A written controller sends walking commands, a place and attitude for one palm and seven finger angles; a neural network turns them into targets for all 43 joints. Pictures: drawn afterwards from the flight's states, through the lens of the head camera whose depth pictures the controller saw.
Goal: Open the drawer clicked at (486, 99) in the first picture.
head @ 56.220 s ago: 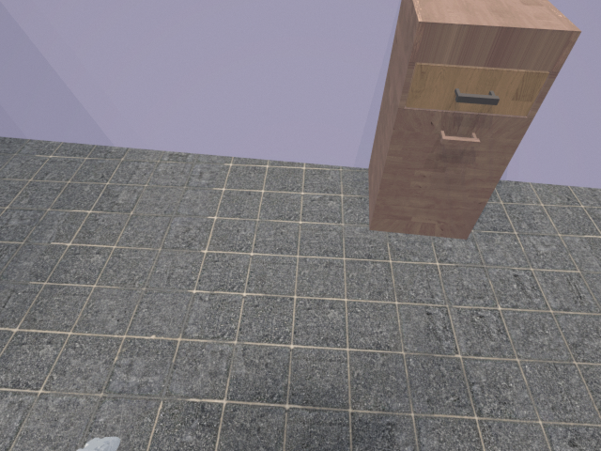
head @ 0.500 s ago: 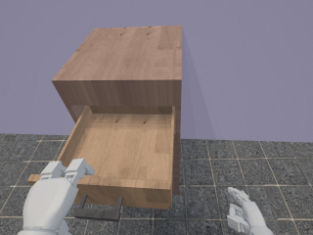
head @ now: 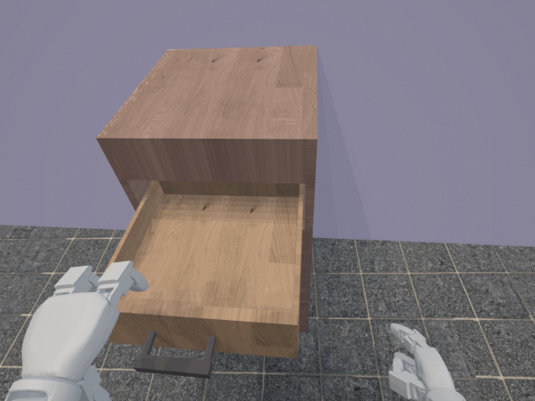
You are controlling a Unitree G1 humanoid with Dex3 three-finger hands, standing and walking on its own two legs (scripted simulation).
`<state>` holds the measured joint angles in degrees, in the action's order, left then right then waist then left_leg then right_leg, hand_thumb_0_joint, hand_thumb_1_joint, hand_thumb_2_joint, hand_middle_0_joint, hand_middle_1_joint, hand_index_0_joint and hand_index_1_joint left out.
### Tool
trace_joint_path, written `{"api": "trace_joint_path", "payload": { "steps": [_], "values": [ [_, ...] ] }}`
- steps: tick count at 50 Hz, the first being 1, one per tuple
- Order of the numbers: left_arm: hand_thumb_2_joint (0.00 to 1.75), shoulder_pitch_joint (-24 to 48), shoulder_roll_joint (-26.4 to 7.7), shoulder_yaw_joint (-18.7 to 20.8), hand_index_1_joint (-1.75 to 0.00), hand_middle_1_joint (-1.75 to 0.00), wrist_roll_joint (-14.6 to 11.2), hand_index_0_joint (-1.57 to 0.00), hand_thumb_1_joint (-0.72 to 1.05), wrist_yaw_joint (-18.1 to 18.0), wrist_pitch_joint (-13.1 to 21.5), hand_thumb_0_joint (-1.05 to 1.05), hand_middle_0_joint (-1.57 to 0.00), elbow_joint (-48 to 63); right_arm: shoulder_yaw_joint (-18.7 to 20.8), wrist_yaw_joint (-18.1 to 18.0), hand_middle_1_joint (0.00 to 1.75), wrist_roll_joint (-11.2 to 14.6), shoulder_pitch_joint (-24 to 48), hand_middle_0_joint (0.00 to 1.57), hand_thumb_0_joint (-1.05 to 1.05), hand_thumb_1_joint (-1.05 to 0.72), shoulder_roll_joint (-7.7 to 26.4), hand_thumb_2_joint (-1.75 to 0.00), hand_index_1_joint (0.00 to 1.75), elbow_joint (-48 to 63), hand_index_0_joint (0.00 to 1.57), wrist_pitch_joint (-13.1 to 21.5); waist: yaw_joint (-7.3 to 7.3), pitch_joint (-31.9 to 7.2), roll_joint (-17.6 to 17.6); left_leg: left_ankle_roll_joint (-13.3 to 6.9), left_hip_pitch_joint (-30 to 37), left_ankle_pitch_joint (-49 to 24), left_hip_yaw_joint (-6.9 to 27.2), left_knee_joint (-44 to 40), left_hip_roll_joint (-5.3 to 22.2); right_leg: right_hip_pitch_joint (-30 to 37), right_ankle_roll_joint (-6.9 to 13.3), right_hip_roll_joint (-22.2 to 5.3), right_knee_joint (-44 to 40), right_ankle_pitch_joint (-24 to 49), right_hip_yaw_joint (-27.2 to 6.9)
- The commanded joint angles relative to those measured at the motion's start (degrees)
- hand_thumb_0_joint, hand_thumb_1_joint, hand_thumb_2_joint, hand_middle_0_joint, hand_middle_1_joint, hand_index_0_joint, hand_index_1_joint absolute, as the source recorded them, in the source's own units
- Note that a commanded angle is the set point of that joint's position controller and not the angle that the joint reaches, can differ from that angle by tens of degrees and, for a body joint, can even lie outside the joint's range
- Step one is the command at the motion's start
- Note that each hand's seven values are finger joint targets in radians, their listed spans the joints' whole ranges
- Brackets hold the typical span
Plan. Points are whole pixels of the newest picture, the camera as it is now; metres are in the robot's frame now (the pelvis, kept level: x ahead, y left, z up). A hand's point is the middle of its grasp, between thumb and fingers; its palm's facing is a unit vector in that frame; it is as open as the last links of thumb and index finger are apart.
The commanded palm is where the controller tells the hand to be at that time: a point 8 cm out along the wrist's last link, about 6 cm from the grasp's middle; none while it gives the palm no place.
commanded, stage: draw the hand back to the body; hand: left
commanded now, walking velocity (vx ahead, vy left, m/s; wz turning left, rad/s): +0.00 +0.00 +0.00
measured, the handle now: (177, 352) +0.20 +0.20 -0.07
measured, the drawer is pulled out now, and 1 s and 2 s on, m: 0.30 0.30 0.30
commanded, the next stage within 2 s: step back with the hand held close in 1.16 s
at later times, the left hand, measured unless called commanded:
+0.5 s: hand (108, 292) +0.19 +0.21 +0.16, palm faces +0.35 -0.86 -0.38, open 12.6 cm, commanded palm +0.13 +0.26 +0.17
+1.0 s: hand (89, 283) +0.19 +0.23 +0.17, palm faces +0.44 -0.80 -0.40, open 8.3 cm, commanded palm +0.14 +0.27 +0.19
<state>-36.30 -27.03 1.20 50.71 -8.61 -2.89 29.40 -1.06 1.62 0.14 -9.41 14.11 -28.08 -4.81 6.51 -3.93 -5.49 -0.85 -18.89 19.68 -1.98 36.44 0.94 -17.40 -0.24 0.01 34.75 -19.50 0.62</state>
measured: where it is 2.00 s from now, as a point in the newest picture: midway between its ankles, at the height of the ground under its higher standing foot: outside the picture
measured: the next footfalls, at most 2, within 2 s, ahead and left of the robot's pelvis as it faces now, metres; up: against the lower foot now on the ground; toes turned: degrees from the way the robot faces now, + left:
none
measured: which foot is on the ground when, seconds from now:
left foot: down 0.00-1.00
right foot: down 0.00-1.00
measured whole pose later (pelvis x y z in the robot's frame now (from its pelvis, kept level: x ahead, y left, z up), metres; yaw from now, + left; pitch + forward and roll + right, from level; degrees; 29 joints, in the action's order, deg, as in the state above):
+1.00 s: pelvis +0.02 -0.02 +0.02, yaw +2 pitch -3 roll +0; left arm -30.7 -18.3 16.5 -3.6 -6.6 4.2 26.8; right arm -0.8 -4.7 0.6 -8.9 12.4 -35.6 6.3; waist 3.8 0.4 -3.8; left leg 0.6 -6.4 15.0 0.0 24.2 1.0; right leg -4.5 1.0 0.3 23.2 -15.9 2.8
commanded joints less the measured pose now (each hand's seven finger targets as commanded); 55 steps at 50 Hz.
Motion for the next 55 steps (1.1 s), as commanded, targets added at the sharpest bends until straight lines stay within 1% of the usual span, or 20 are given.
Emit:
{"api": "trace_joint_path", "payload": {
  "steps": [1, 5, 8, 9, 10, 11, 13, 14, 16, 19, 23, 25, 32, 38, 39, 41, 48, 49, 51, 55],
  "values": [
    [0.30, 1.19, -9.77, 9.04, -1.20, -1.20, -0.31, -0.30, -0.50, -2.23, 1.70, 0.00, -0.30, 12.75, 2.20, -0.64, 0.30, 0.09, 8.89, 0.20, 0.00, -0.90, 4.96, -0.90, 0.30, 10.22, 0.20, 3.45, -0.09, -4.03, 2.39, -0.68, 6.77, -14.88, 0.97, -4.89, 0.90, -1.62, 1.68, -0.54, -7.72, 10.89, 0.59],
    [0.30, -0.92, -10.78, 11.33, -1.20, -1.20, -1.08, -0.30, -0.50, -2.47, 2.26, 0.00, -0.30, 13.15, 2.19, -0.46, 0.30, 0.02, 8.62, 0.20, 0.00, -0.90, 5.31, -0.90, 0.30, 10.09, 0.20, 3.32, 0.25, -5.78, 2.26, -0.55, 7.28, -17.21, 1.03, -4.78, 0.91, -0.61, 1.56, -0.65, -7.30, 13.42, 1.21],
    [0.30, -0.89, -10.51, 11.43, -1.20, -1.20, -1.93, -0.30, -0.50, -2.34, 2.29, 0.00, -0.30, 12.39, 2.80, -0.76, 0.30, 0.19, 9.25, 0.20, 0.00, -0.90, 5.43, -0.90, 0.30, 9.85, 0.20, 2.91, -0.17, -3.12, 2.86, -0.49, 6.76, -16.62, 0.86, -5.12, 0.97, -1.26, 1.25, -0.78, -8.03, 13.62, 0.95],
    [0.32, 3.47, 10.87, 6.66, -1.18, -1.18, -43.86, -0.30, -0.47, -0.22, 5.15, 0.00, -0.30, 14.15, 1.94, -2.54, 0.30, 1.70, 5.80, 0.20, 0.00, -0.90, 1.37, -0.90, 0.30, 11.36, 0.20, 7.76, -6.20, -0.36, 4.58, -1.61, 14.04, -13.08, 2.76, -7.15, 2.14, 2.14, 1.76, 0.03, -7.97, 10.20, 3.25],
    [0.33, -1.44, 5.41, 9.43, -1.15, -1.15, -44.88, -0.29, -0.43, -0.38, 6.77, 0.00, -0.29, 6.27, 1.72, -4.02, 0.30, 1.55, 5.12, 0.20, 0.00, -0.90, 2.53, -0.90, 0.30, 9.01, 0.20, 10.26, -4.76, 1.09, 6.46, -1.40, 13.48, -11.25, 2.69, -8.38, 2.67, 1.23, 1.52, 0.07, -8.13, 6.88, 3.70],
    [0.34, -1.68, 4.68, 10.53, -1.13, -1.13, -49.10, -0.29, -0.40, -0.26, 7.78, 0.00, -0.29, 11.45, 1.63, -5.64, 0.30, 1.26, 5.43, 0.20, 0.00, -0.90, 2.54, -0.90, 0.30, 9.03, 0.20, 10.86, -4.22, 1.26, 8.26, -0.98, 12.06, -12.07, 3.41, -10.16, 2.74, 3.75, 1.22, -0.80, -9.24, 7.44, 4.15],
    [0.37, 4.04, 1.30, 12.44, -1.09, -1.09, -50.20, -0.29, -0.32, -0.91, 10.03, 0.00, -0.29, 16.71, 1.28, -7.43, 0.30, 0.53, 5.70, 0.20, 0.00, -0.90, 2.79, -0.90, 0.30, 8.01, 0.20, 13.62, -3.99, -0.95, 6.60, -1.00, 12.79, -12.92, 2.49, -10.54, 1.90, 5.76, 0.85, -1.72, -10.56, 9.91, 3.48],
    [0.39, 4.36, -0.79, 14.75, -1.07, -1.07, -50.41, -0.29, -0.29, -1.39, 10.32, 0.00, -0.29, 17.20, 1.05, -7.90, 0.30, 0.32, 6.26, 0.20, 0.00, -0.90, 2.95, -0.90, 0.30, 6.76, 0.20, 14.81, -3.32, -0.53, 2.54, -0.79, 12.48, -13.39, 2.24, -10.71, 1.36, 6.46, 1.21, -1.78, -11.17, 10.29, 3.02],
    [0.42, 3.52, 2.15, 12.70, -1.02, -1.02, -50.84, -0.28, -0.22, -1.08, 10.86, 0.00, -0.28, 15.66, 0.47, -7.86, 0.30, 0.18, 5.35, 0.20, 0.00, -0.90, 2.11, -0.90, 0.30, 5.66, 0.20, 16.39, -3.52, 1.28, 1.09, -0.27, 11.89, -15.42, 2.30, -11.49, 1.35, 6.70, 1.41, -2.06, -11.46, 11.82, 3.58],
    [0.47, 4.42, 1.10, 15.07, -0.95, -0.95, -51.30, -0.27, -0.12, -0.68, 11.29, 0.00, -0.27, 14.24, 0.51, -7.52, 0.30, 0.14, 6.05, 0.20, 0.00, -0.90, 2.31, -0.90, 0.30, 3.92, 0.20, 17.31, -2.94, 3.72, -1.60, 0.28, 11.25, -16.50, 2.31, -12.32, 1.23, 7.18, 1.94, -1.88, -13.14, 12.95, 3.30],
    [0.52, 3.45, 2.10, 15.65, -0.86, -0.86, -52.40, -0.26, 0.02, 0.51, 11.67, 0.00, -0.26, 13.36, 0.91, -6.74, 0.30, 0.10, 6.34, 0.20, 0.00, -0.90, 2.50, -0.90, 0.30, 3.55, 0.20, 17.31, -2.84, 1.14, 2.06, 0.25, 12.42, -20.46, 2.39, -12.65, 1.64, 9.41, 1.64, -1.78, -12.43, 16.99, 3.74],
    [0.55, 2.34, 3.08, 15.61, -0.82, -0.82, -52.79, -0.26, 0.09, 1.05, 11.38, 0.00, -0.26, 11.18, 1.07, -6.50, 0.30, 0.13, 6.57, 0.20, 0.00, -0.90, 2.54, -0.90, 0.30, 2.87, 0.20, 16.89, -3.06, 1.61, 1.28, 0.29, 12.56, -20.37, 2.00, -12.92, 1.47, 9.41, 1.52, -1.50, -13.17, 17.47, 3.69],
    [0.66, 3.87, 0.77, 18.92, -0.66, -0.66, -53.56, -0.24, 0.34, 1.18, 11.14, 0.00, -0.24, 11.79, 1.74, -6.48, 0.30, 0.28, 7.06, 0.20, 0.00, -0.90, 3.00, -0.90, 0.30, 2.50, 0.20, 15.83, -3.07, -0.91, 3.96, 0.25, 14.07, -22.54, 1.65, -12.99, 1.30, 10.61, 1.15, -1.23, -13.52, 20.58, 3.59],
    [0.75, 6.83, -0.38, 20.63, -0.52, -0.52, -53.97, -0.22, 0.55, 0.83, 10.97, 0.00, -0.22, 11.76, 1.91, -6.66, 0.30, 0.51, 7.21, 0.20, 0.00, -0.90, 3.17, -0.90, 0.30, 2.49, 0.20, 15.42, -3.19, -0.92, 2.94, 0.24, 15.13, -22.18, 1.44, -13.45, 1.05, 10.78, 0.98, -1.46, -14.10, 20.49, 3.25],
    [0.76, 8.16, -1.11, 21.27, -0.50, -0.50, -53.78, -0.22, 0.58, 0.72, 11.05, 0.00, -0.22, 11.94, 1.99, -6.84, 0.30, 0.42, 7.74, 0.20, 0.00, -0.90, 3.38, -0.90, 0.30, 2.12, 0.20, 15.43, -3.07, -0.21, 0.93, 0.22, 15.53, -21.80, 0.99, -13.39, 0.71, 10.33, 1.16, -1.39, -15.05, 20.23, 2.79],
    [0.80, 8.10, -1.01, 21.51, -0.46, -0.46, -54.08, -0.22, 0.65, 0.63, 11.01, 0.00, -0.22, 10.80, 2.02, -6.79, 0.30, 0.45, 7.28, 0.20, 0.00, -0.90, 3.25, -0.90, 0.30, 2.25, 0.20, 15.32, -3.15, -0.40, 3.69, 0.14, 15.42, -22.04, 1.36, -13.64, 0.89, 10.84, 0.96, -1.49, -14.51, 20.91, 3.09],
    [0.90, 8.38, -0.36, 21.00, -0.30, -0.30, -54.49, -0.20, 0.90, 1.14, 10.68, 0.00, -0.20, 9.58, 2.25, -6.56, 0.30, 0.52, 8.09, 0.20, 0.00, -0.90, 3.42, -0.90, 0.30, 2.35, 0.20, 14.49, -3.14, -0.10, 3.84, -0.20, 15.65, -21.23, 0.89, -13.72, 0.84, 10.84, 0.61, -1.64, -15.06, 21.22, 2.53],
    [0.90, 9.15, -1.06, 21.46, -0.30, -0.30, -54.28, -0.20, 0.90, 1.04, 10.72, 0.00, -0.20, 10.15, 2.23, -6.62, 0.30, 0.48, 8.41, 0.20, 0.00, -0.90, 3.57, -0.90, 0.30, 2.04, 0.20, 14.57, -3.03, 0.36, 1.82, -0.04, 15.68, -20.98, 0.84, -13.64, 0.64, 10.59, 0.89, -1.48, -15.72, 20.64, 2.23],
    [0.90, 8.44, -0.95, 21.41, -0.30, -0.30, -54.43, -0.20, 0.90, 1.02, 10.91, 0.00, -0.20, 10.37, 2.15, -6.52, 0.30, 0.46, 8.02, 0.20, 0.00, -0.90, 3.35, -0.90, 0.30, 2.35, 0.20, 14.62, -3.02, -0.72, 3.37, -0.09, 15.77, -21.36, 1.10, -13.72, 0.73, 11.29, 0.82, -1.61, -15.20, 21.23, 2.43],
    [0.90, 8.26, -1.57, 22.44, -0.30, -0.30, -54.16, -0.20, 0.90, 0.76, 11.08, 0.00, -0.20, 9.56, 2.16, -6.62, 0.30, 0.22, 8.03, 0.20, 0.00, -0.90, 3.22, -0.90, 0.30, 1.58, 0.20, 14.60, -2.93, 0.35, 1.63, 0.05, 15.83, -20.52, 0.69, -13.68, 0.40, 10.19, 0.86, -1.23, -16.15, 20.30, 2.61]
  ]
}}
